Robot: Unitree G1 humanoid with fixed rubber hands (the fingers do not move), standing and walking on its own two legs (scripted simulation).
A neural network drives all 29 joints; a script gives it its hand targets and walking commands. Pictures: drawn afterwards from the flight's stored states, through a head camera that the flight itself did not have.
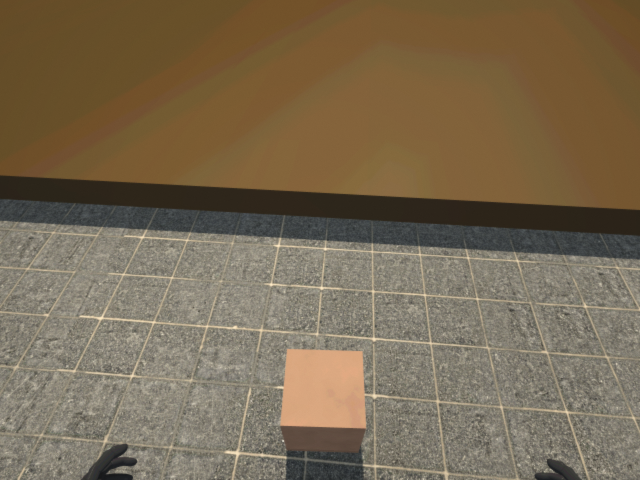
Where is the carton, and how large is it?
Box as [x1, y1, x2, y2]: [280, 349, 365, 452]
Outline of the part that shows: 287,349 280,422 286,449 357,452 365,429 362,351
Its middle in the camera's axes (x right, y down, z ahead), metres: +0.01 +0.46 +1.10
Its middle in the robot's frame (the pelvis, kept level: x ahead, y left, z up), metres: +0.42 +0.02 -0.66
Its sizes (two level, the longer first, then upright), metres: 0.210 0.200 0.250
